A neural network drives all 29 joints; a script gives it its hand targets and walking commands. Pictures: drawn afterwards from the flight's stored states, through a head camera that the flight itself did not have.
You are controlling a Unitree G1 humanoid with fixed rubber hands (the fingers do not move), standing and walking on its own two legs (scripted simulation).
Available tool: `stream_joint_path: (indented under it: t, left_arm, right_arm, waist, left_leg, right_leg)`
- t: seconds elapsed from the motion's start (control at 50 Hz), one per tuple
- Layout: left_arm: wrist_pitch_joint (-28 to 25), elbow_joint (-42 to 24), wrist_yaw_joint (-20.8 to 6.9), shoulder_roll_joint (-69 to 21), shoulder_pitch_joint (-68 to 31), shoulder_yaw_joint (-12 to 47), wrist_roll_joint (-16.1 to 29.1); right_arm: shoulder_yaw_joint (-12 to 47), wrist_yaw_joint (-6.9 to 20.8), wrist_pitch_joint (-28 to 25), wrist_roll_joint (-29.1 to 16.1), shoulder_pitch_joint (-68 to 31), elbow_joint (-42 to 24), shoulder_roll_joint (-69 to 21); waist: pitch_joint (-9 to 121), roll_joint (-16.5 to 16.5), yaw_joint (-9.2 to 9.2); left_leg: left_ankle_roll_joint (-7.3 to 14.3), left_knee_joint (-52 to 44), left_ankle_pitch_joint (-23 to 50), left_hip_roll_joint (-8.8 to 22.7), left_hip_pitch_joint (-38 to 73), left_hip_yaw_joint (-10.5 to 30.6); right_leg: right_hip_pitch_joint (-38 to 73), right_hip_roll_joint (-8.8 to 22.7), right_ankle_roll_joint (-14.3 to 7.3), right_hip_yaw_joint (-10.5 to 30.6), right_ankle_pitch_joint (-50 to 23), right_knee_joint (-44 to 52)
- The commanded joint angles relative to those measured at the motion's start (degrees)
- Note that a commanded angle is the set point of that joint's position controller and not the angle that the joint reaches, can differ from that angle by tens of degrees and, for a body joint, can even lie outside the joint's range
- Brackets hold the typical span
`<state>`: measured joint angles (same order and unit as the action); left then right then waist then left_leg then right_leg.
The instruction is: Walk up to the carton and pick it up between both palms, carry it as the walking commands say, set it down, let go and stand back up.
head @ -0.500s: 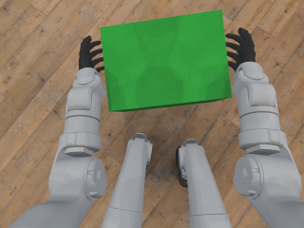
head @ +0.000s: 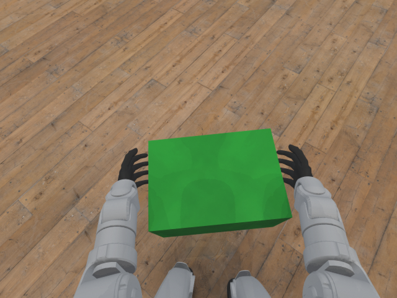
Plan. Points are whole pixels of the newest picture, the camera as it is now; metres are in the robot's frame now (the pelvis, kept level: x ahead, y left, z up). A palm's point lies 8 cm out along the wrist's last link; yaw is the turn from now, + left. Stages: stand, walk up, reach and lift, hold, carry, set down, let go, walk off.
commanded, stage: reach and lift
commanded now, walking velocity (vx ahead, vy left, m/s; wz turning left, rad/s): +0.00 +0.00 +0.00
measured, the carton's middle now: (213, 186) +0.37 +0.01 -0.13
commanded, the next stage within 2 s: none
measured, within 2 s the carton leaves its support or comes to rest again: neither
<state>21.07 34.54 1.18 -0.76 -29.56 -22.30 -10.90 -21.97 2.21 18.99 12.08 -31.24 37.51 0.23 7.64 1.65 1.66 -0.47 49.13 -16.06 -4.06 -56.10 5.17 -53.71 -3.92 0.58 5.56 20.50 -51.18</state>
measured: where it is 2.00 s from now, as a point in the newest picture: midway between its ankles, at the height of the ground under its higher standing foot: outside the picture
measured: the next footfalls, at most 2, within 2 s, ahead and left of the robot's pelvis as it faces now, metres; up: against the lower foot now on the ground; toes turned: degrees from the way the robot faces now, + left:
none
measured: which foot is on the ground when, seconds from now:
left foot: down 0.00-1.00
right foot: down 0.00-1.00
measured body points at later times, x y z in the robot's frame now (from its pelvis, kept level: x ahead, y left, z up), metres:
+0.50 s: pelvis +0.02 +0.00 +0.04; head +0.06 +0.00 +0.49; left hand +0.34 +0.21 +0.02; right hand +0.36 -0.17 +0.02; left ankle +0.06 +0.12 -0.68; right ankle +0.03 -0.12 -0.68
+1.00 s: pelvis +0.02 +0.00 +0.06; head -0.02 +0.01 +0.51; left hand +0.33 +0.20 +0.08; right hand +0.35 -0.17 +0.09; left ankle +0.06 +0.12 -0.68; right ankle +0.03 -0.12 -0.68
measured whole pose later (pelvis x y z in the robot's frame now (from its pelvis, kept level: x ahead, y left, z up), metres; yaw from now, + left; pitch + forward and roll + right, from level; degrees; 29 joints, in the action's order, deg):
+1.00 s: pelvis +0.02 +0.00 +0.06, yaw -1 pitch +1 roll +0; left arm 35.0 27.3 7.5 -4.5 -19.1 -19.4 -11.8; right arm -18.8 -0.8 32.2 14.0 -21.4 31.2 -3.3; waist 7.9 1.2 2.4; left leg 0.0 21.9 -8.3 -2.0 -15.0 4.7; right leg -12.6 -3.0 -0.1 7.3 11.2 -22.5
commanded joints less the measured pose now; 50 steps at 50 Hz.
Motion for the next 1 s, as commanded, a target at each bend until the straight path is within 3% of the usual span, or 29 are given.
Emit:
stream_joint_path:
  t: [0.0, 0.16, 0.22, 0.38, 0.54, 0.64, 0.82, 0.98]
  left_arm:
    - [-2.3, -5.6, -18.2, -55.0, -28.5, 34.2, 9.9]
    - [-1.4, -6.6, -20.0, -53.1, -21.5, 37.3, 10.8]
    - [-0.3, -6.6, -20.8, -53.4, -20.9, 36.9, 11.1]
    - [3.5, -5.4, -20.7, -53.8, -19.7, 33.2, 9.1]
    - [7.4, -8.0, -20.7, -55.6, -22.1, 34.1, 10.0]
    - [9.1, -7.7, -21.2, -56.4, -23.8, 34.1, 10.5]
    - [11.2, -8.0, -21.9, -57.9, -25.0, 34.3, 12.0]
    - [14.5, -8.2, -21.9, -58.6, -26.1, 34.3, 12.6]
  right_arm:
    - [34.5, 17.2, -2.6, -10.8, -30.3, -6.0, -54.4]
    - [39.2, 15.7, -1.3, -11.4, -22.0, -8.3, -55.8]
    - [38.0, 15.6, -0.1, -10.9, -20.0, -7.5, -55.1]
    - [34.5, 17.2, 3.0, -10.0, -20.2, -5.7, -54.7]
    - [33.1, 18.8, 5.8, -10.4, -24.5, -7.1, -54.3]
    - [32.3, 19.7, 7.4, -10.5, -26.2, -7.1, -54.6]
    - [32.3, 20.7, 10.2, -11.3, -24.7, -6.8, -56.0]
    - [32.1, 21.4, 13.2, -11.8, -26.5, -7.7, -56.1]
  waist:
    - [44.1, -0.1, 1.37]
    - [46.9, 0.3, 0.81]
    - [42.3, -0.6, 0.28]
    - [28.0, -1.6, 2.12]
    - [22.4, -1.6, 1.51]
    - [21.2, -1.3, 0.79]
    - [21.4, -1.9, 0.57]
    - [15.2, -2.0, 0.77]
  left_leg:
    - [0.9, -4.9, 27.0, -1.7, 33.5, -0.9]
    - [0.8, -9.2, 30.2, -1.8, 33.3, -2.1]
    - [0.7, -11.7, 28.3, -1.3, 35.5, -2.4]
    - [0.3, -17.8, 21.4, -0.4, 40.4, -3.1]
    - [-0.6, -22.4, 15.5, -0.3, 46.4, -3.2]
    - [-0.6, -24.3, 13.0, -0.5, 48.1, -3.4]
    - [-0.7, -27.0, 17.6, 0.1, 52.2, -3.6]
    - [-0.9, -30.1, 13.7, 0.5, 56.2, -3.8]
  right_leg:
    - [16.0, -2.0, -1.6, -1.6, -23.8, 8.7]
    - [27.0, -1.2, 0.0, -0.1, -34.5, 12.2]
    - [28.3, -0.9, 0.1, -0.4, -31.8, 15.0]
    - [27.7, -1.1, -0.9, -2.1, -19.8, 22.1]
    - [31.5, -1.3, -1.3, -3.1, -13.2, 26.9]
    - [34.6, -1.0, -1.3, -2.8, -12.0, 28.6]
    - [40.1, -0.9, -1.3, -2.3, -16.6, 31.2]
    - [41.0, -0.6, -1.8, -2.0, -11.8, 34.9]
